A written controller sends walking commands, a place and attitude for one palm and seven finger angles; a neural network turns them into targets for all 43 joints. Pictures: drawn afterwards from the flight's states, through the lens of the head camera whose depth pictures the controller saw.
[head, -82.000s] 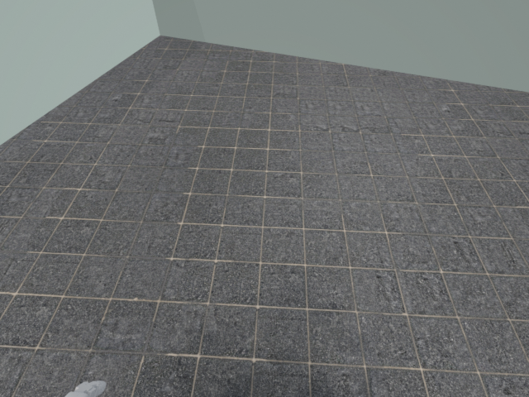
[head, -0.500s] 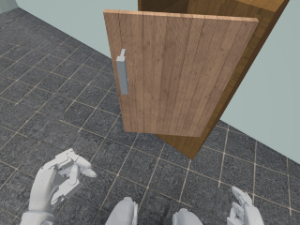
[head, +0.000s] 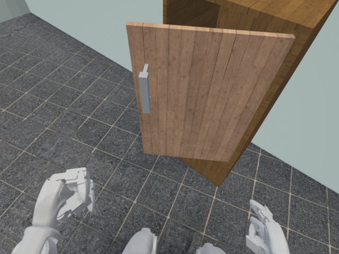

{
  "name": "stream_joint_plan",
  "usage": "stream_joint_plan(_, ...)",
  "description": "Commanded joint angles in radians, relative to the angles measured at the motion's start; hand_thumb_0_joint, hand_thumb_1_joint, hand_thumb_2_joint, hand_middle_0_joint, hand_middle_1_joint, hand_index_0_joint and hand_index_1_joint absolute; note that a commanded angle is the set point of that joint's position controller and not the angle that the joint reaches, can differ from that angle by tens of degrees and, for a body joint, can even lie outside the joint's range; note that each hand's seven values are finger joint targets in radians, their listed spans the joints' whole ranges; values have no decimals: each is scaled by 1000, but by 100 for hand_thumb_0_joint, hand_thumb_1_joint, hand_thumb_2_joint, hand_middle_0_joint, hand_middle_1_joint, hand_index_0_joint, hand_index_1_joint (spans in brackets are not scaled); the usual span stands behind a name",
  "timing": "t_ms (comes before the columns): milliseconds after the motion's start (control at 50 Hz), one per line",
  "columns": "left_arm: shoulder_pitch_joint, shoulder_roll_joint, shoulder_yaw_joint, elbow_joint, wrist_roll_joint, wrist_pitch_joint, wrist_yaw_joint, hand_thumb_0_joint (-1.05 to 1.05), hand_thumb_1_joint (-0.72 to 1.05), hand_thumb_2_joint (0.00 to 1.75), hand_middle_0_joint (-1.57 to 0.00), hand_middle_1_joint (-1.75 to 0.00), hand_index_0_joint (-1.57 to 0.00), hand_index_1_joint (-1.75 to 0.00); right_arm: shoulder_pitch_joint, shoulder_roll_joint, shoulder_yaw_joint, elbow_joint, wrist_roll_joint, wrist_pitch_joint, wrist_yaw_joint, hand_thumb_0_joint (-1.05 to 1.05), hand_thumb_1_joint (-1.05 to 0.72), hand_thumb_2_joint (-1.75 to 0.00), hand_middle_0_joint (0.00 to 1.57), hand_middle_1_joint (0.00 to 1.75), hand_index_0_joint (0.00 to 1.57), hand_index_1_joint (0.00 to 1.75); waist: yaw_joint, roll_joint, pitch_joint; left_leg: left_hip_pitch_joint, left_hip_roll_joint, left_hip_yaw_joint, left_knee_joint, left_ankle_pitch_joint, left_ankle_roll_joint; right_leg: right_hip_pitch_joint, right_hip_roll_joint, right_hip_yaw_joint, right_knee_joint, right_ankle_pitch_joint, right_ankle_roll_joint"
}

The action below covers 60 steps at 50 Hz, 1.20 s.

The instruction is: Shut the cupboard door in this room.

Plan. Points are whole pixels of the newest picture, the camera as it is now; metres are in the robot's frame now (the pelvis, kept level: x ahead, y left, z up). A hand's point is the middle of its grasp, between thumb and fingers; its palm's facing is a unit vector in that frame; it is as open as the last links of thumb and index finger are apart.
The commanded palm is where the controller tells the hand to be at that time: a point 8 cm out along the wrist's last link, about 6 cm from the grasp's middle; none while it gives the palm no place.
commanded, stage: raise the hand and make a fist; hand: left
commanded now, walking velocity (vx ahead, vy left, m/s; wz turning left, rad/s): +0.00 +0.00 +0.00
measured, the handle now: (146, 89) +0.53 +0.12 +0.07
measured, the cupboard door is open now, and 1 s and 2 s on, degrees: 34 34 34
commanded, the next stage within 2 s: bring the fist close to the handle in 0.46 s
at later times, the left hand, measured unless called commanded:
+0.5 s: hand (95, 193) +0.23 +0.17 +0.06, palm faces -0.03 -1.00 -0.03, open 3.1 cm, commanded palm +0.21 +0.23 +0.07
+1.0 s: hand (126, 154) +0.32 +0.13 +0.07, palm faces -0.07 -1.00 -0.03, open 3.1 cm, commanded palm +0.30 +0.18 +0.07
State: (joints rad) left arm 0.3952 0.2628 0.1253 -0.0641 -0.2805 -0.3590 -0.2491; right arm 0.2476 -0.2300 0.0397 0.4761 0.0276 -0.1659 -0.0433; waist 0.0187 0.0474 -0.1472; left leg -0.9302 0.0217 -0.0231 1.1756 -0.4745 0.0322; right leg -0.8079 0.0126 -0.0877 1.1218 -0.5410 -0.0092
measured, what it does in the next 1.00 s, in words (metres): stands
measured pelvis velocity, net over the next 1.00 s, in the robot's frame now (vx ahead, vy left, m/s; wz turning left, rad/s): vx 0.00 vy -0.01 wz -0.01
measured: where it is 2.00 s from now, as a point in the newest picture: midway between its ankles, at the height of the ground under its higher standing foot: outside the picture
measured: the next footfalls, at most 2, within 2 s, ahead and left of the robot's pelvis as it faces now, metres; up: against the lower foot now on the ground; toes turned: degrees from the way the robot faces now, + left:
none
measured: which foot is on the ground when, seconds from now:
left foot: down 0.00-1.00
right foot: down 0.00-1.00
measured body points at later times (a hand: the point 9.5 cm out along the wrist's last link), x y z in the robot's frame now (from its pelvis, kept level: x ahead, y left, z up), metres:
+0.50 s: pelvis +0.01 -0.01 +0.00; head +0.05 -0.01 +0.45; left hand +0.22 +0.23 +0.07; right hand +0.18 -0.25 -0.07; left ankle +0.06 +0.09 -0.65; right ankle +0.01 -0.12 -0.65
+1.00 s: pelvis +0.00 -0.01 +0.01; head +0.06 -0.01 +0.45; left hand +0.31 +0.19 +0.07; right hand +0.16 -0.25 -0.08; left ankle +0.06 +0.10 -0.65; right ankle +0.01 -0.12 -0.65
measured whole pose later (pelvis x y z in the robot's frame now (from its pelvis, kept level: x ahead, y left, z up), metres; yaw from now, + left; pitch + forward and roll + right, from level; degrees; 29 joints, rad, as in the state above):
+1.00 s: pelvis +0.00 -0.01 +0.01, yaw -1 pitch +14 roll -2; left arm 0.00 0.21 0.06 0.22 -0.20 -0.31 -0.13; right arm 0.26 -0.25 0.03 0.54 0.03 -0.13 -0.03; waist -0.03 0.05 -0.14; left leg -0.91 0.02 0.00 1.12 -0.45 0.02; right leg -0.81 0.01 -0.06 1.10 -0.53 -0.02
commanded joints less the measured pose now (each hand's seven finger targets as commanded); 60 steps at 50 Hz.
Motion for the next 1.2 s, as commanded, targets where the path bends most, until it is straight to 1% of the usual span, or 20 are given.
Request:
stream_joint_plan(0,-65,113,83,-192,-26,-55,-18,0,90,90,-130,-150,-130,-150,-41,-140,-67,-145,2,-56,-19,0,-90,-90,20,30,20,30,-17,20,-175,208,-13,-43,-215,118,-8,52,25,39,-184,143,-25)
stream_joint_plan(200,-57,114,94,-167,-37,-66,-20,0,90,90,-130,-150,-130,-150,-42,-139,-76,-136,5,-59,-18,0,-90,-90,20,30,20,30,-13,-12,-178,191,-17,-27,-201,154,-6,79,18,58,-188,170,-21)
stream_joint_plan(220,-57,110,91,-178,-36,-72,-18,0,90,90,-130,-150,-130,-150,-40,-139,-76,-134,5,-58,-17,0,-90,-90,20,30,20,30,-11,10,-190,199,-17,-25,-201,162,-8,81,17,58,-183,177,-22)
stream_joint_plan(280,-60,134,107,-178,-29,-80,-8,0,90,90,-130,-150,-130,-150,-40,-142,-79,-132,3,-55,-17,0,-90,-90,20,30,20,30,-12,-1,-185,198,-14,-25,-198,160,-5,74,22,59,-182,176,-21)
stream_joint_plan(300,-61,114,89,-191,-28,-83,-7,0,90,90,-130,-150,-130,-150,-41,-139,-77,-137,5,-53,-16,0,-90,-90,20,30,20,30,-13,24,-182,205,-15,-25,-207,154,-7,69,20,53,-180,170,-22)
stream_joint_plan(380,-59,118,99,-152,-34,-79,-9,0,90,90,-130,-150,-130,-150,-39,-140,-78,-130,4,-47,-18,0,-90,-90,20,30,20,30,-19,-30,-173,178,-15,-22,-192,150,-4,80,21,69,-192,165,-18)
stream_joint_plan(540,-71,115,85,-184,-30,-84,-14,0,90,90,-130,-150,-130,-150,-44,-136,-75,-134,8,-45,-16,0,-90,-90,20,30,20,30,-21,18,-182,209,-14,-23,-204,144,-5,67,20,60,-191,165,-18)
stream_joint_plan(560,-107,98,58,-190,-25,-84,-11,0,90,90,-130,-150,-130,-150,-42,-139,-71,-135,8,-45,-17,0,-90,-90,20,30,20,30,-34,22,-172,210,-13,-25,-204,131,-4,50,20,55,-190,152,-17)
stream_joint_plan(580,-175,95,44,-174,-24,-82,-8,0,90,90,-130,-150,-130,-150,-38,-142,-68,-125,4,-46,-20,0,-90,-90,20,30,20,30,-53,-9,-147,189,-12,-32,-191,114,0,32,22,61,-192,137,-16)
stream_joint_plan(620,-243,94,44,-127,-18,-84,-2,0,90,90,-130,-150,-130,-150,-39,-146,-66,-115,4,-49,-22,0,-90,-90,20,30,20,30,-57,-26,-142,164,-10,-33,-182,76,-1,10,19,68,-199,83,-15)
stream_joint_plan(680,-360,85,11,-107,2,-72,10,0,90,90,-130,-150,-130,-150,-39,-150,-64,-103,4,-54,-25,0,-90,-90,20,30,20,30,-61,5,-167,180,-10,-39,-186,64,0,3,17,68,-190,78,-18)
stream_joint_plan(780,-439,100,17,-57,34,-30,52,0,90,90,-130,-150,-130,-150,-34,-151,-65,-93,6,-45,-19,0,-90,-90,20,30,20,30,-44,9,-244,239,-9,-39,-215,116,-1,49,14,60,-193,135,-19)
stream_joint_plan(860,-512,63,-3,24,53,-5,97,0,90,90,-130,-150,-130,-150,-36,-142,-60,-84,6,-25,-7,0,-90,-90,20,30,20,30,-46,5,-211,250,-10,-28,-234,125,-5,53,10,54,-211,152,-16)
stream_joint_plan(880,-519,83,21,59,58,-2,111,0,90,90,-130,-150,-130,-150,-29,-147,-62,-78,2,-17,-7,0,-90,-90,20,30,20,30,-43,-20,-209,238,-8,-29,-234,124,-5,58,13,55,-212,148,-16)
stream_joint_plan(920,-572,41,-11,81,65,-11,125,0,90,90,-130,-150,-130,-150,-31,-142,-63,-76,2,-11,1,0,-90,-90,20,30,20,30,-46,-21,-215,251,-10,-25,-239,128,-6,59,9,55,-215,156,-15)
stream_joint_plan(980,-623,50,-8,127,84,-25,147,0,90,90,-130,-150,-130,-150,-13,-149,-67,-64,-3,1,7,0,-90,-90,20,30,20,30,-50,-30,-241,269,-7,-23,-234,173,-7,71,10,54,-206,209,-17)
stream_joint_plan(1020,-680,22,-37,154,94,-38,154,0,90,90,-130,-150,-130,-150,-14,-147,-69,-57,-4,9,13,0,-90,-90,20,30,20,30,-57,-29,-244,276,-8,-17,-232,181,-8,65,6,56,-205,225,-15)
stream_joint_plan(1080,-732,38,-17,201,105,-54,172,0,90,90,-130,-150,-130,-150,1,-152,-75,-43,-9,24,17,0,-90,-90,20,30,20,30,-57,-40,-267,280,-8,-13,-227,206,-7,76,7,59,-199,256,-14)
stream_joint_plan(1140,-818,15,-36,233,111,-71,184,0,90,90,-130,-150,-130,-150,2,-148,-78,-28,-10,35,22,0,-90,-90,20,30,20,30,-66,-34,-289,300,-8,-8,-221,220,-9,71,5,63,-197,277,-13)
stream_joint_plan(1180,-847,37,-16,278,119,-74,197,0,90,90,-130,-150,-130,-150,13,-153,-80,-19,-11,46,23,0,-90,-90,20,30,20,30,-67,-39,-289,298,-7,-7,-219,232,-8,73,7,65,-197,292,-13)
